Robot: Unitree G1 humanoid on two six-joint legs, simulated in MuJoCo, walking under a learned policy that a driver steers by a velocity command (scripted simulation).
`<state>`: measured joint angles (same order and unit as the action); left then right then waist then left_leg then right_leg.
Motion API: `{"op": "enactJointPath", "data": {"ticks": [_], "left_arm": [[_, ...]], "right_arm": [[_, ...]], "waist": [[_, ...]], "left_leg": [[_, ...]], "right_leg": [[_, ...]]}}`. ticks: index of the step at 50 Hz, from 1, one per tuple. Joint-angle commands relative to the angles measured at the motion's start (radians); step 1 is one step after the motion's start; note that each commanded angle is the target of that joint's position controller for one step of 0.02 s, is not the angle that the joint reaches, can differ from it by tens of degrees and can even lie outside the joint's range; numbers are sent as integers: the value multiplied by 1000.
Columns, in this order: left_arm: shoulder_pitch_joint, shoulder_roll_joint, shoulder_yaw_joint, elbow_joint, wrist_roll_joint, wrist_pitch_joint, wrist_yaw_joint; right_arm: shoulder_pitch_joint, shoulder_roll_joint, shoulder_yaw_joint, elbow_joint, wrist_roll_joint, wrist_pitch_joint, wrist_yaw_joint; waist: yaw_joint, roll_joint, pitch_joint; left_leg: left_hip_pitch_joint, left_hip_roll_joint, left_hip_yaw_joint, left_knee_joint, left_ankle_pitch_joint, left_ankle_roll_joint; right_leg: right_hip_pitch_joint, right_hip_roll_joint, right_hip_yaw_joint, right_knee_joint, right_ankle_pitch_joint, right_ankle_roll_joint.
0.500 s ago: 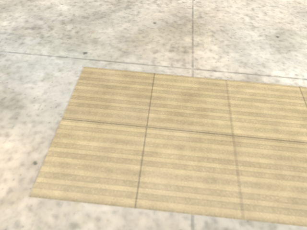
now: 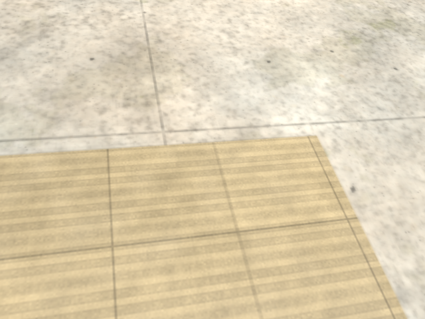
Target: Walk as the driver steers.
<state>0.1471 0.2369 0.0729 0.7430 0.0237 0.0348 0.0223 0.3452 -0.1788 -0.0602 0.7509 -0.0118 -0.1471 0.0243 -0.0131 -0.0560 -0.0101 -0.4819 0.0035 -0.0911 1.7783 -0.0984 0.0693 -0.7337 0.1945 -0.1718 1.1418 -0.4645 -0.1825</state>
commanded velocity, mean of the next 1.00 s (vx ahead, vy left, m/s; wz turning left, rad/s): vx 0.50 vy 0.00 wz -0.09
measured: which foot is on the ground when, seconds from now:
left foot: up 0.00-0.40, down 0.42-0.86, up 0.88-1.00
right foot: down 0.00-0.44, up 0.46-0.84, down 0.86-1.00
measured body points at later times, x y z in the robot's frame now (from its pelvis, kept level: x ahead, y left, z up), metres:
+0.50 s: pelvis +0.27 +0.06 +0.10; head +0.30 +0.07 +0.54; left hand +0.33 +0.35 -0.03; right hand +0.44 -0.19 +0.02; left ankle +0.34 +0.16 -0.63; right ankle +0.11 -0.01 -0.56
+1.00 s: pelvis +0.51 +0.00 +0.10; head +0.52 -0.02 +0.55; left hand +0.65 +0.24 +0.01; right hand +0.57 -0.27 -0.03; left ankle +0.46 +0.12 -0.55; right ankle +0.53 -0.10 -0.63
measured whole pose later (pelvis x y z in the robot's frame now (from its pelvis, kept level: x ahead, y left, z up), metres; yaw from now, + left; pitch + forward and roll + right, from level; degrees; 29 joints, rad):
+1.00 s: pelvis +0.51 +0.00 +0.10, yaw -1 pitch +2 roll +0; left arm 0.27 0.21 0.03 0.69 0.03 -0.09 0.01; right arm 0.36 -0.28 -0.07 0.76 -0.04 -0.03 0.03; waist -0.01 0.05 -0.03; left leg -0.48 0.00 -0.02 1.15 -0.38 0.07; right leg -0.31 0.00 -0.06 0.49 -0.22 -0.03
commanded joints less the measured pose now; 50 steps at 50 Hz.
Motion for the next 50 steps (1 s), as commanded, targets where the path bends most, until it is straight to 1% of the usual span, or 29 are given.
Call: {"op": "enactJointPath", "data": {"ticks": [1,2,3,5,8,10,11,14,16,18,20,21,22,23,24,26,27,30,33,36,39,41,42,43,44,45,46,47,50], "left_arm": [[52,-25,6,44,27,-95,8],[45,-37,2,59,27,-108,9],[57,7,11,56,14,-120,5],[120,16,-2,62,-13,-141,-14],[203,99,21,46,-11,-158,-10],[243,137,35,33,-20,-147,-12],[262,168,48,34,-11,-131,-14],[289,173,56,13,-8,-111,-24],[349,139,43,27,3,-100,-21],[340,164,44,16,-5,-100,-14],[327,158,42,10,-16,-117,-14],[301,145,33,-16,-25,-127,-19],[386,69,9,-48,-62,-131,-28],[379,131,14,-33,-15,-123,-18],[271,139,21,-48,6,-117,-19],[150,126,16,-86,16,-114,-33],[158,119,14,-87,32,-102,-42],[156,55,-10,-109,45,-83,-57],[72,41,-25,-141,42,-87,-61],[-15,37,-32,-159,15,-92,-65],[-57,53,-26,-178,3,-91,-62],[4,66,-17,-168,4,-104,-46],[103,95,-3,-142,19,-123,-28],[260,166,16,-140,46,-135,-9],[307,253,26,-140,57,-131,6],[302,251,32,-132,28,-120,8],[255,159,6,-123,13,-121,1],[208,101,-9,-116,1,-128,-6],[170,76,-17,-87,-7,-143,-7]], "right_arm": [[-133,52,57,-228,-40,2,-31],[-105,46,65,-220,-44,28,-31],[-102,2,64,-208,-39,52,-39],[-150,-47,54,-216,-32,71,-41],[-271,-53,61,-251,-38,86,-19],[-324,-39,75,-255,-41,87,-1],[-376,-45,77,-276,-28,93,-5],[-496,-73,69,-290,-24,89,-7],[-540,-60,70,-293,-21,91,-11],[-467,-92,50,-254,-17,80,-23],[-238,-146,25,-186,-24,60,-40],[-95,-197,3,-176,-29,47,-52],[6,-286,-22,-157,-55,52,-56],[21,-258,-30,-135,-35,66,-37],[-40,-183,-14,-144,-29,66,-34],[-76,-133,3,-118,-20,55,-32],[-67,-127,7,-95,-12,52,-34],[18,-132,7,-33,1,40,-27],[22,-168,0,-9,-1,47,-32],[21,-220,-15,-2,11,41,-21],[79,-230,-18,12,2,59,-5],[81,-245,-25,10,1,71,-2],[95,-237,-25,10,-1,67,-3],[86,-178,-8,-23,2,63,-2],[123,-92,7,-60,9,68,-13],[164,-169,-12,-61,-5,79,-15],[83,-183,-19,-64,-19,91,-14],[26,-167,-16,-71,-22,97,-4],[13,-142,-14,-65,-36,130,25]], "waist": [[-29,231,5],[-55,219,13],[-45,198,18],[-42,194,63],[13,123,-4],[53,36,-54],[81,-28,-36],[141,-100,-1],[170,-84,14],[146,-95,-33],[43,-45,-143],[-29,-6,-266],[-46,282,-430],[-42,302,-404],[-35,162,-237],[-2,89,-58],[31,112,-15],[52,143,27],[57,161,39],[42,181,34],[16,176,16],[44,138,-8],[79,58,-65],[153,-56,-186],[117,-212,-198],[99,-232,-215],[78,-80,-114],[63,-25,-36],[7,-67,12]], "left_leg": [[-503,0,-62,258,-142,20],[-472,25,-59,199,-147,19],[-468,43,-34,80,-190,5],[-428,97,18,-179,-187,-23],[-250,104,80,-591,35,-37],[-167,78,100,-757,107,-34],[-184,67,108,-824,78,-50],[-190,48,146,-1051,24,-88],[-147,28,156,-1165,4,-97],[6,-12,149,-1258,-21,-83],[299,-19,141,-1365,20,-32],[562,115,34,-1318,-27,19],[922,396,-336,-1294,8,178],[828,435,-548,-1416,-133,229],[669,382,-469,-1468,-248,227],[443,303,-302,-1530,-154,189],[379,259,-249,-1550,-104,166],[319,213,-164,-1583,147,175],[257,167,-92,-1589,248,143],[186,130,-71,-1616,167,121],[257,165,-110,-1541,148,124],[265,154,-122,-1417,165,104],[218,108,-88,-1252,185,83],[92,49,-25,-968,-1,49],[-195,-74,74,-684,-457,18],[-294,-64,41,-543,-476,32],[-318,-4,14,-495,-391,38],[-298,28,19,-532,-312,27],[-202,64,31,-599,-209,-21]], "right_leg": [[352,-229,741,-693,191,-127],[291,-214,650,-695,246,-108],[292,-207,596,-748,263,-124],[243,-208,521,-792,466,-85],[280,-221,520,-864,638,-50],[383,-210,488,-875,687,-13],[439,-209,497,-884,647,-2],[584,-225,510,-890,532,-30],[660,-254,526,-839,613,-27],[704,-260,530,-743,803,0],[680,-212,479,-509,932,48],[519,-201,456,-337,730,67],[175,-95,326,-41,230,136],[57,-96,272,140,-46,145],[2,-130,296,199,52,148],[14,-180,294,138,135,150],[29,-203,273,93,131,161],[26,-224,207,12,165,178],[91,-242,199,-213,322,200],[262,-200,166,-426,387,192],[320,-182,161,-519,328,169],[447,-160,150,-623,288,154],[609,-175,166,-651,285,133],[799,-394,393,-706,68,87],[934,-614,759,-823,-27,37],[894,-648,955,-886,-67,-46],[813,-598,816,-876,-111,-46],[705,-540,656,-896,-33,-26],[574,-459,407,-970,250,17]]}}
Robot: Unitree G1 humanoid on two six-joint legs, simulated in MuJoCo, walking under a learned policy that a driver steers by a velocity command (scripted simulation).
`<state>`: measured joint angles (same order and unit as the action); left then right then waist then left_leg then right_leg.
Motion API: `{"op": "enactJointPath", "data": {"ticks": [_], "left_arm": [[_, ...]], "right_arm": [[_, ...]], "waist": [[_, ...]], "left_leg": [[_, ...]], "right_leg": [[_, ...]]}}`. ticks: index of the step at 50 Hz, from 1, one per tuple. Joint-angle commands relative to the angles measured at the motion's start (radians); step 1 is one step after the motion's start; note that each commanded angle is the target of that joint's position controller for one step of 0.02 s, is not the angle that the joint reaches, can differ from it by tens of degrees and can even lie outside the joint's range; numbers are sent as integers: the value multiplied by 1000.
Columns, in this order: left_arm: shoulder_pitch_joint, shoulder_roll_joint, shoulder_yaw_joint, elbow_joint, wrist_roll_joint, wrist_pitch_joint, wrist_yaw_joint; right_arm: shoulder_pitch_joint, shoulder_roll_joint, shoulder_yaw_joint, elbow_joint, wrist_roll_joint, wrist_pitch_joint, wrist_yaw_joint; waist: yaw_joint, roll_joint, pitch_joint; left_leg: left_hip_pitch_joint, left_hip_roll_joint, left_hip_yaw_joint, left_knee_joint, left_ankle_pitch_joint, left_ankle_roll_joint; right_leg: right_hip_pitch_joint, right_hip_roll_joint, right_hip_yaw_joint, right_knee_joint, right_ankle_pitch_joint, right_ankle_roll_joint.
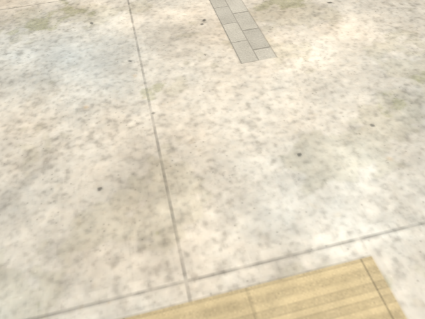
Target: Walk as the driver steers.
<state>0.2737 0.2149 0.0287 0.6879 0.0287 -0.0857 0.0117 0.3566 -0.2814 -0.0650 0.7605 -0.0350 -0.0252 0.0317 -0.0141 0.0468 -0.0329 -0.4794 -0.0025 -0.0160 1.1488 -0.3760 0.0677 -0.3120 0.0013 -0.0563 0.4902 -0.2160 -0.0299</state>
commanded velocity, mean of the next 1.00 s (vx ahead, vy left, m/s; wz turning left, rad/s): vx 0.50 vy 0.00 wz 0.29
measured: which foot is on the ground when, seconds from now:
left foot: up 0.00-0.32, down 0.34-0.90, up 0.92-1.00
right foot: down 0.00-0.36, up 0.38-0.88, down 0.90-1.00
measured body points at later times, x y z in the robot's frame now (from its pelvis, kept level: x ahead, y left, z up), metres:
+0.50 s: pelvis +0.25 +0.09 +0.00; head +0.27 +0.11 +0.44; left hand +0.26 +0.37 -0.13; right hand +0.45 -0.13 -0.11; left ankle +0.27 +0.15 -0.74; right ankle +0.22 -0.08 -0.64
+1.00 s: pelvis +0.55 +0.14 -0.01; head +0.57 +0.14 +0.44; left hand +0.60 +0.44 -0.12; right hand +0.65 -0.10 -0.15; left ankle +0.35 +0.19 -0.64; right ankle +0.63 +0.11 -0.74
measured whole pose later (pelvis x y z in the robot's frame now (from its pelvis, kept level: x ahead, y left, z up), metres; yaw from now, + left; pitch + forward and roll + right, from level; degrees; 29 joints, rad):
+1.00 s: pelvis +0.55 +0.14 -0.01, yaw +15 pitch +0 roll +0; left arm 0.20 0.27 0.05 0.75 0.01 -0.04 -0.02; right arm 0.36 -0.26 -0.03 0.82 -0.03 -0.06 -0.01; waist -0.02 0.02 0.05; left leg -0.22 -0.07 0.00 1.14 -0.40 0.06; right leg -0.40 0.09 -0.04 0.56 -0.17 -0.12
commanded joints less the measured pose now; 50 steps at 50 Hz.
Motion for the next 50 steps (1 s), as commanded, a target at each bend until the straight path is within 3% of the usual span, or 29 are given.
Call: {"op": "enactJointPath", "data": {"ticks": [1,4,8,13,15,16,17,18,19,20,21,22,24,26,28,33,39,41,42,44,45,46,47,48,49,50], "left_arm": [[51,104,31,-20,-10,-31,2],[84,124,41,18,-5,-34,-2],[101,144,46,46,-5,-27,-2],[148,203,63,82,-2,-7,4],[159,238,70,100,-5,7,9],[165,250,70,107,-6,16,11],[169,243,65,107,-7,23,13],[201,186,46,71,-13,24,9],[148,127,34,-10,-3,15,-6],[35,189,46,-26,7,9,-11],[-6,166,40,-38,-9,-1,-18],[14,146,31,-25,-12,-8,-16],[55,144,29,-8,17,20,-16],[65,140,29,0,27,49,-20],[10,128,26,-13,22,59,-23],[-151,109,16,-27,10,51,-35],[-297,111,12,-67,-6,42,-56],[-280,114,14,-66,-6,41,-61],[-241,117,17,-55,-7,41,-59],[-64,147,35,-1,-6,38,-44],[98,169,48,45,4,29,-34],[239,264,75,62,23,26,-21],[216,318,90,59,10,31,-23],[162,267,82,66,-34,37,-31],[99,234,76,55,-34,41,-29],[67,200,67,54,-27,41,-30]], "right_arm": [[-10,-40,-10,-80,-15,15,27],[-91,-25,-4,-98,-10,23,40],[-239,-6,11,-145,0,26,43],[-350,-27,10,-196,-3,23,51],[-320,-46,0,-199,-12,24,47],[-237,-58,-9,-178,-18,19,39],[-69,-83,-26,-122,-27,9,26],[65,-176,-54,-101,-35,5,9],[44,-274,-78,-120,10,10,-3],[52,-251,-74,-130,23,18,-8],[36,-219,-67,-106,23,16,-21],[0,-170,-52,-96,20,12,-27],[-71,-119,-33,-106,27,-1,-24],[-68,-112,-27,-98,31,-17,-19],[-32,-129,-32,-79,29,-24,-19],[68,-104,-18,-22,34,-43,-17],[135,-114,-11,28,13,-52,-33],[119,-121,-10,41,7,-51,-43],[98,-127,-9,43,6,-52,-48],[82,-149,-11,53,-3,-48,-54],[70,-153,-9,50,-1,-45,-57],[89,-112,7,8,16,-50,-57],[150,-62,13,-13,17,-53,-43],[61,-107,8,-22,-12,-55,-42],[-10,-115,11,-45,0,-64,-35],[-48,-106,16,-54,1,-70,-31]], "waist": [[4,-177,31],[11,-133,48],[29,-140,87],[65,-122,120],[49,-136,84],[10,-131,30],[-60,-82,-68],[-101,52,-195],[-63,284,-270],[-114,94,-224],[-87,26,-107],[-32,-29,-34],[34,-17,-7],[51,-5,-7],[40,-11,21],[-25,11,68],[-66,1,128],[-44,2,136],[-21,8,118],[55,20,15],[130,0,-68],[162,-118,-189],[87,-305,-244],[87,-160,-173],[69,-102,-54],[50,-43,2]], "left_leg": [[-208,73,-47,18,99,-27],[-247,80,-36,-69,184,-43],[-195,91,6,-270,321,-43],[-111,61,105,-467,232,15],[-19,-7,144,-518,121,57],[84,-57,159,-560,96,81],[295,-104,155,-620,122,106],[598,87,-131,-659,-79,172],[781,327,-690,-825,-79,292],[770,325,-683,-877,57,283],[652,306,-532,-853,193,270],[514,257,-426,-853,326,226],[364,174,-313,-879,432,190],[308,142,-280,-903,477,206],[287,125,-273,-933,445,211],[399,126,-198,-971,527,151],[550,182,-124,-980,612,118],[574,200,-86,-955,723,103],[576,198,-55,-907,883,88],[595,181,-3,-668,1182,58],[502,154,38,-446,1123,40],[246,90,91,-104,777,8],[-90,-123,62,207,-130,-28],[-183,-59,-71,241,-81,-13],[-202,-6,-67,195,13,-14],[-175,28,-55,122,55,-17]], "right_leg": [[156,-272,251,-329,87,-145],[187,-261,121,-348,210,-149],[164,-250,-3,-353,214,-118],[266,-277,-83,-298,277,-85],[333,-284,-125,-148,609,-70],[344,-276,-157,10,757,-62],[279,-241,-193,245,744,-39],[1,-206,-196,561,435,0],[-361,2,-101,870,-289,55],[-475,-28,68,918,-252,42],[-481,-69,79,899,-171,32],[-420,-107,84,790,-111,25],[-300,-128,91,695,-102,37],[-275,-115,78,655,-98,54],[-312,-108,68,580,-40,70],[-379,-114,47,327,196,49],[-390,-73,17,158,219,-20],[-326,-38,3,113,158,-55],[-250,-3,-14,94,114,-76],[-39,82,-51,66,36,-119],[172,75,-18,18,63,-153],[447,-149,304,1,-28,-240],[612,-365,819,-125,46,-383],[558,-321,813,-178,-9,-358],[421,-299,650,-194,16,-331],[315,-252,560,-218,101,-298]]}}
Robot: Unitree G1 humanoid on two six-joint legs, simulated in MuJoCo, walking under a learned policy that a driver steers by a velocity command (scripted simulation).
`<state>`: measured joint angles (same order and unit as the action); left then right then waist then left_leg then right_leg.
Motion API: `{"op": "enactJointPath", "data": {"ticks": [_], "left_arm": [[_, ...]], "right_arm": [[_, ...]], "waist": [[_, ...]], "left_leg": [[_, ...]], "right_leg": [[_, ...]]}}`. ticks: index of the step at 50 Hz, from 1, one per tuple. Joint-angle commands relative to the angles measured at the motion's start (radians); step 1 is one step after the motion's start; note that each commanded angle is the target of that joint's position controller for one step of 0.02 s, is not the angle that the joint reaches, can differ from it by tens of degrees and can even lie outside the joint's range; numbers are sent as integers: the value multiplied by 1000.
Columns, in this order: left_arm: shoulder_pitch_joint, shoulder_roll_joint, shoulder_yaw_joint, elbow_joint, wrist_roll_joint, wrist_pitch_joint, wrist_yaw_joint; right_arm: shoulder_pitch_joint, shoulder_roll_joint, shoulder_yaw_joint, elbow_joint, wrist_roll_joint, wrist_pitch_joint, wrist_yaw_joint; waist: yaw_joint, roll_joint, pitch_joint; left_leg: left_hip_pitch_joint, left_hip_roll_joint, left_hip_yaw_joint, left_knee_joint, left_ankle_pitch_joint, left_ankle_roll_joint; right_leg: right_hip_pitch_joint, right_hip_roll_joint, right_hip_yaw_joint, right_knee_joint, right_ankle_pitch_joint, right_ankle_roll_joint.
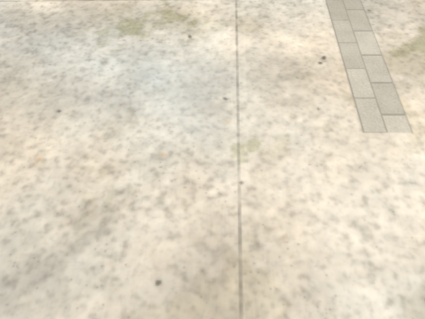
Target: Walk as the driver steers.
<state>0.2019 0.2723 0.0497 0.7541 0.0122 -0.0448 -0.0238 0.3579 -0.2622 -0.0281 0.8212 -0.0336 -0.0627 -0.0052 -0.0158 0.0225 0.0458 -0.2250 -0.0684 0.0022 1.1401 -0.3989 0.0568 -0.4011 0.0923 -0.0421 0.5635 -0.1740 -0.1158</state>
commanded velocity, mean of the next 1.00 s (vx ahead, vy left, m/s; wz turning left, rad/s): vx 0.50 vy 0.00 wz -0.35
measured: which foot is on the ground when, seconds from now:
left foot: up 0.00-0.42, down 0.44-0.92, up 0.94-1.00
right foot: down 0.00-0.44, up 0.46-0.90, down 0.92-1.00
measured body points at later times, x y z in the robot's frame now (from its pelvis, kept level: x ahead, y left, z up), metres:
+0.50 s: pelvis +0.29 +0.02 +0.00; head +0.32 +0.01 +0.45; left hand +0.37 +0.30 -0.13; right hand +0.44 -0.27 -0.07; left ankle +0.40 +0.09 -0.72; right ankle +0.10 -0.05 -0.67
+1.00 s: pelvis +0.52 -0.10 +0.01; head +0.54 -0.12 +0.45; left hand +0.79 +0.03 -0.08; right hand +0.38 -0.32 -0.14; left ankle +0.44 +0.08 -0.66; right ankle +0.55 -0.20 -0.72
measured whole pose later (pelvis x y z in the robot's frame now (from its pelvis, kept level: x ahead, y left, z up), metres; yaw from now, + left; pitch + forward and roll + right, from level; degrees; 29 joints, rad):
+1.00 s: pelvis +0.52 -0.10 +0.01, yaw -21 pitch +1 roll +2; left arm 0.08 0.22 0.01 0.71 0.05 -0.06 -0.01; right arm 0.46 -0.23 -0.03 0.91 -0.01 -0.04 0.01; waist -0.07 0.00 0.03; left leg -0.22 0.00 0.01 0.94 -0.45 0.06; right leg -0.40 -0.01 -0.07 0.58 -0.20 -0.06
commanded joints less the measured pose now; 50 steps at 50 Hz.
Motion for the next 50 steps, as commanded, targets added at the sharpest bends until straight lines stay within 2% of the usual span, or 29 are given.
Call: {"op": "enactJointPath", "data": {"ticks": [1,2,3,6,8,11,16,18,20,21,22,23,24,25,26,27,29,33,36,38,41,43,44,45,46,47,48,49,50], "left_arm": [[127,125,40,-8,-11,-2,8],[119,111,34,-3,-13,-5,9],[125,115,34,-1,-15,-11,9],[156,146,45,11,-15,-17,12],[188,150,47,19,-17,-15,13],[242,152,52,32,-20,-12,14],[311,160,57,38,-2,-5,28],[281,175,61,25,3,-4,37],[214,194,64,7,4,-8,36],[198,187,61,8,-4,-15,27],[206,124,42,-16,-16,-25,17],[311,44,26,-41,-40,-22,19],[312,130,34,-19,-1,-9,28],[237,146,39,-10,11,-1,22],[182,128,36,-16,12,3,12],[161,114,35,-19,17,11,2],[162,98,32,-18,26,32,-14],[75,64,19,-51,29,38,-29],[-29,49,5,-80,26,30,-34],[-116,31,-11,-107,28,22,-40],[-200,31,-22,-128,26,14,-39],[-195,47,-20,-129,23,4,-27],[-154,57,-16,-117,25,-3,-19],[-50,72,-7,-83,32,-14,-8],[107,117,11,-31,50,-27,6],[262,216,35,-22,73,-33,26],[261,268,48,-25,48,-20,33],[197,192,33,-24,23,-13,33],[121,123,14,-25,15,-18,31]], "right_arm": [[-54,-119,-20,-119,-8,-22,8],[-34,-110,-15,-117,-16,-4,10],[-25,-99,-12,-116,-18,11,13],[-89,-79,-4,-139,-19,29,18],[-190,-77,-2,-170,-17,30,19],[-293,-70,3,-195,-9,28,22],[-429,-75,10,-242,3,12,26],[-405,-94,5,-244,5,3,25],[-260,-129,-10,-201,8,-6,12],[-132,-159,-23,-167,2,-18,0],[24,-231,-42,-159,-19,-27,-20],[34,-308,-60,-168,-32,-12,-28],[-8,-250,-60,-164,-13,1,-23],[-67,-156,-39,-174,-5,4,-18],[-100,-110,-27,-166,-2,2,-13],[-104,-98,-23,-157,-3,-2,-13],[-79,-95,-23,-128,6,-17,-10],[-22,-101,-28,-80,15,-45,8],[1,-99,-28,-48,12,-43,15],[28,-104,-29,-22,21,-39,18],[89,-135,-35,18,25,-29,20],[106,-160,-42,38,19,-20,18],[105,-169,-44,46,18,-15,16],[100,-169,-43,54,23,-11,15],[106,-140,-34,51,28,-13,16],[108,-61,-13,-5,41,-17,19],[174,-43,-16,-12,42,-8,11],[112,-119,-41,6,24,8,5],[73,-95,-39,2,26,9,12]], "waist": [[23,-14,-44],[-2,-29,-47],[-11,-44,-54],[-6,-53,-31],[22,-59,-1],[67,-74,-9],[118,-85,-10],[91,-95,-15],[17,-101,-61],[-50,-53,-129],[-106,48,-274],[-48,262,-366],[-23,187,-305],[-18,62,-171],[-12,13,-92],[-1,48,-61],[17,95,-44],[20,80,-31],[8,73,3],[-5,73,13],[-26,73,21],[-16,72,21],[7,73,5],[61,46,-43],[119,2,-150],[169,-161,-311],[134,-278,-371],[116,-141,-241],[77,-125,-114]], "left_leg": [[-397,114,-69,80,80,-20],[-350,128,-66,35,79,-37],[-332,131,-57,3,74,-52],[-365,143,-26,-108,139,-90],[-406,148,-16,-222,240,-109],[-416,133,-15,-359,370,-117],[-423,92,-19,-499,374,-102],[-337,77,-39,-567,330,-81],[-101,35,-29,-631,246,-49],[92,56,-45,-690,262,-20],[325,261,-240,-718,58,32],[537,516,-676,-813,-32,135],[450,514,-792,-842,-127,162],[317,464,-628,-859,-110,140],[215,407,-473,-882,14,117],[161,363,-361,-902,122,92],[110,321,-228,-924,298,79],[116,319,-125,-970,438,113],[115,289,-36,-995,470,109],[92,265,-1,-997,495,104],[114,280,-30,-972,548,108],[157,305,-60,-921,623,106],[169,304,-64,-863,698,98],[152,273,-36,-732,782,80],[56,219,-2,-534,706,60],[-183,135,52,-204,321,26],[-378,20,18,8,-156,21],[-426,79,-64,66,-91,34],[-431,113,-64,38,-9,34]], "right_leg": [[327,-302,484,-306,145,-187],[272,-266,430,-324,196,-171],[245,-249,402,-334,235,-170],[187,-207,353,-375,228,-172],[184,-183,344,-392,215,-151],[238,-160,341,-357,266,-107],[361,-186,407,-265,387,-101],[369,-204,445,-223,411,-80],[308,-184,450,-115,521,-42],[256,-126,404,52,528,-17],[149,-72,327,310,314,7],[-149,85,187,570,-362,40],[-251,-2,166,676,-354,31],[-252,-48,161,686,-254,33],[-233,-77,149,648,-190,41],[-211,-101,139,615,-166,49],[-181,-115,122,596,-146,62],[-246,-112,139,525,-63,73],[-263,-114,117,358,42,83],[-199,-121,56,207,97,85],[-111,-123,-10,78,85,76],[-65,-107,-15,28,28,60],[-1,-88,-17,-8,-3,50],[146,-67,-21,-81,15,33],[382,-110,28,-92,12,7],[658,-411,361,-134,-121,-55],[694,-574,678,-260,-121,-122],[580,-516,584,-269,-168,-106],[458,-462,438,-303,-120,-80]]}}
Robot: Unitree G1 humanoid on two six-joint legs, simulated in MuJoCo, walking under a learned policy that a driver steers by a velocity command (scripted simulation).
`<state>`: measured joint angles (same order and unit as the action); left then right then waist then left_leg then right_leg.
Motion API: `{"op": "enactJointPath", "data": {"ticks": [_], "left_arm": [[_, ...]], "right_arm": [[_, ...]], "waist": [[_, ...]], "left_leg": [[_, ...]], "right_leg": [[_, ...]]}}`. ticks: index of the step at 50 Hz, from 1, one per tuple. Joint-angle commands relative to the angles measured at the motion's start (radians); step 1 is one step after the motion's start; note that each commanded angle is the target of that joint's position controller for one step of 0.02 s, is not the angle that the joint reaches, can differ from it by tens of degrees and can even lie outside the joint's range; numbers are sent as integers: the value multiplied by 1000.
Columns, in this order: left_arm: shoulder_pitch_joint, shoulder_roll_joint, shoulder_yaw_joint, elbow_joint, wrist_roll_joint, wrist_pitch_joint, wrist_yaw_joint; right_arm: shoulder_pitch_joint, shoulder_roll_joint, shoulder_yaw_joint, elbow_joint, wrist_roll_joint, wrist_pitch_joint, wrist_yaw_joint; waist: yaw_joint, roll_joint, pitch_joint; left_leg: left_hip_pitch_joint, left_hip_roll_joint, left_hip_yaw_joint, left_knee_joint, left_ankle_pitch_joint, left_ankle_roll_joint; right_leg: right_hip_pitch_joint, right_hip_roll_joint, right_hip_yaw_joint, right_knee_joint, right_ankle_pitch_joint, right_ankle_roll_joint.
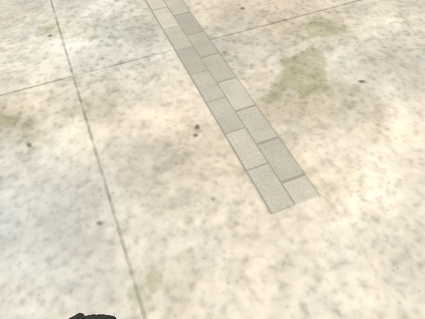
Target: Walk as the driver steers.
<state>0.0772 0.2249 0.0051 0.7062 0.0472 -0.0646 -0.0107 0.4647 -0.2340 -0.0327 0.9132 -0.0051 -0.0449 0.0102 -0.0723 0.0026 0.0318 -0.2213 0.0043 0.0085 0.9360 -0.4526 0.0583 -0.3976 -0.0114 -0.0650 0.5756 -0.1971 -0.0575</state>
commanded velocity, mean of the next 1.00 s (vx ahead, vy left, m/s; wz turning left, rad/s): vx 0.43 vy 0.00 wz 0.45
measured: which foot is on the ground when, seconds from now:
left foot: up 0.00-0.42, down 0.44-0.96, up 0.98-1.00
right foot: down 0.00-0.46, up 0.48-0.94, down 0.96-1.00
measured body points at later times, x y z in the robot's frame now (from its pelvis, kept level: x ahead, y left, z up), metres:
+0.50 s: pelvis +0.25 +0.06 -0.02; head +0.29 +0.08 +0.43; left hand +0.18 +0.31 -0.16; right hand +0.50 -0.13 -0.12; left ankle +0.32 +0.13 -0.73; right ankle +0.10 -0.09 -0.66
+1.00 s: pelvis +0.50 +0.13 -0.01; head +0.54 +0.14 +0.44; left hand +0.54 +0.42 -0.11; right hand +0.64 -0.11 -0.14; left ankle +0.33 +0.14 -0.69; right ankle +0.64 +0.11 -0.73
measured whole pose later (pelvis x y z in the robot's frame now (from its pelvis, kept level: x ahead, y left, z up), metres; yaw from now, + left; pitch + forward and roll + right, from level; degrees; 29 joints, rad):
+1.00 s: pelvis +0.50 +0.13 -0.01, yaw +30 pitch +0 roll +1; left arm 0.11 0.24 0.01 0.77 0.03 -0.07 0.00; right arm 0.37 -0.27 -0.06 0.87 0.01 -0.03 -0.02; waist -0.06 0.00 0.08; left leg -0.13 -0.16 -0.13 0.80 -0.51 0.07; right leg -0.44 0.02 -0.04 0.54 -0.10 -0.06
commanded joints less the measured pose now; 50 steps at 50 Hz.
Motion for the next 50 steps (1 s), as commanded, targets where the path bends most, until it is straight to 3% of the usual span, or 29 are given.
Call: {"op": "enactJointPath", "data": {"ticks": [1,3,6,11,14,17,20,21,22,23,24,25,26,27,28,30,33,35,39,42,44,46,47,48,49,50], "left_arm": [[202,125,48,24,-22,-5,14],[180,91,40,37,-26,-19,18],[213,104,49,67,-33,-45,20],[265,97,52,114,-27,-46,22],[295,128,61,137,-26,-44,27],[335,153,69,164,-25,-32,33],[336,197,78,178,-21,-11,41],[334,212,82,179,-20,0,41],[326,215,81,171,-22,8,39],[352,152,63,129,-32,5,33],[316,112,61,59,-33,-5,16],[192,169,68,32,-23,-15,12],[169,142,58,26,-37,-28,9],[193,133,56,43,-36,-34,11],[200,130,57,43,-19,-22,11],[239,121,55,56,4,15,6],[177,105,52,31,2,38,-1],[81,108,52,0,-1,40,-1],[-3,91,40,-20,-13,30,-3],[-44,88,33,-27,-23,20,-2],[-21,102,34,-17,-22,12,2],[109,141,47,30,-16,-2,13],[202,145,50,60,-12,-17,20],[301,193,56,74,-4,-33,30],[306,257,68,63,-10,-24,26],[306,214,65,61,-49,-4,17]], "right_arm": [[-45,-100,-33,-81,-2,-4,1],[-29,-84,-36,-64,-23,21,14],[-98,-59,-39,-89,-25,39,31],[-277,-39,-29,-151,-26,41,50],[-387,-36,-17,-193,-28,38,64],[-441,-52,-18,-222,-34,38,67],[-374,-79,-31,-215,-38,39,54],[-281,-97,-43,-191,-39,33,47],[-122,-129,-62,-140,-47,23,34],[-8,-242,-98,-118,-55,23,16],[-67,-323,-116,-144,-19,32,12],[-62,-304,-112,-145,-4,42,7],[-105,-256,-100,-133,-2,40,-3],[-143,-203,-85,-130,-2,34,-7],[-178,-174,-75,-130,2,27,-10],[-200,-152,-65,-140,6,8,-6],[-153,-183,-72,-127,6,-8,-1],[-107,-186,-73,-118,5,-8,-1],[-43,-171,-64,-92,5,-7,-9],[-14,-156,-55,-79,-2,2,-20],[-23,-156,-51,-76,-10,6,-29],[-69,-176,-54,-82,-10,1,-37],[-95,-182,-53,-82,1,-4,-36],[-83,-147,-42,-110,11,-15,-33],[110,-60,-31,-90,39,-8,-38],[134,-135,-42,-54,11,9,-47]], "waist": [[107,-101,-51],[66,-126,-14],[49,-92,1],[70,-80,50],[93,-77,71],[105,-65,81],[65,-93,12],[25,-91,-46],[-47,-47,-136],[-74,92,-251],[-15,260,-316],[-55,88,-250],[-19,41,-129],[33,-15,-53],[70,-15,-26],[102,1,-47],[94,13,-26],[62,29,7],[27,51,-3],[-1,73,-25],[9,87,-26],[72,89,-53],[130,54,-80],[152,-31,-186],[72,-261,-325],[82,-167,-385]], "left_leg": [[-403,65,-61,202,97,26],[-347,80,-49,182,146,4],[-401,85,-41,177,232,-12],[-475,94,-10,-14,407,-27],[-417,83,47,-180,462,-5],[-392,58,96,-266,390,37],[-254,-36,156,-301,227,98],[-148,-77,158,-328,186,124],[69,-103,131,-407,212,157],[358,115,-184,-455,44,236],[523,337,-740,-626,92,365],[489,324,-677,-667,187,347],[364,307,-534,-664,285,322],[229,252,-435,-674,409,271],[145,198,-363,-682,487,241],[78,148,-298,-699,575,232],[43,112,-272,-733,551,228],[60,103,-288,-751,508,214],[138,80,-205,-652,947,142],[184,74,-193,-596,1031,103],[206,86,-215,-547,1048,88],[215,93,-244,-436,1118,63],[201,56,-221,-312,1068,45],[86,3,-198,-117,759,22],[-116,-165,-117,201,-132,-11],[-169,-164,-147,300,-184,-11]], "right_leg": [[373,-309,354,-355,-34,-107],[282,-256,221,-396,78,-79],[284,-250,117,-430,211,-91],[306,-228,-31,-446,269,-93],[325,-241,-92,-446,304,-83],[423,-265,-134,-392,429,-69],[501,-268,-185,-171,867,-49],[495,-265,-193,-10,922,-46],[398,-243,-210,228,804,-22],[107,-187,-215,561,411,21],[-244,41,-75,870,-337,76],[-351,-10,85,884,-269,65],[-357,-58,90,823,-175,55],[-293,-94,90,711,-130,51],[-234,-111,99,645,-125,58],[-156,-110,92,588,-116,78],[-194,-104,72,480,-43,104],[-258,-103,71,381,36,117],[-227,-56,44,200,157,102],[-162,-9,27,99,202,72],[-94,15,37,28,176,45],[51,40,52,-57,152,6],[173,25,55,-174,294,-14],[396,-146,194,-126,682,-51],[628,-441,487,-42,1259,-242],[580,-449,586,-94,1146,-298]]}}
